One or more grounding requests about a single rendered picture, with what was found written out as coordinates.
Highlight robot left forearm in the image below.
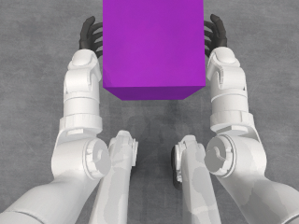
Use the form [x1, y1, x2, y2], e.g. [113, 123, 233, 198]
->
[51, 49, 103, 169]

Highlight carton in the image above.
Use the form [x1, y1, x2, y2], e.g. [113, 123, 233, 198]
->
[103, 0, 206, 101]

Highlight robot right upper arm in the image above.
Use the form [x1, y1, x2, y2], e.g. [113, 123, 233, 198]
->
[204, 133, 299, 224]

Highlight robot right shin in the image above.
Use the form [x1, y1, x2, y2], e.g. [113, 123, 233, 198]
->
[176, 134, 206, 181]

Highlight left robot hand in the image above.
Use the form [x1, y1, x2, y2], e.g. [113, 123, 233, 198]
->
[78, 16, 103, 59]

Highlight robot right forearm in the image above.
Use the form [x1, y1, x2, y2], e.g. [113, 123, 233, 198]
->
[206, 47, 267, 161]

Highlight right robot hand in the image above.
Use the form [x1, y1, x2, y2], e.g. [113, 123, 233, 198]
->
[204, 14, 228, 59]

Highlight robot right thigh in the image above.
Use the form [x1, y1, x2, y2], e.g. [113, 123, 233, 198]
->
[175, 140, 221, 224]

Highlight robot left upper arm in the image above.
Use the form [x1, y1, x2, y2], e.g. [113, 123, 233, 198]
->
[0, 137, 112, 224]

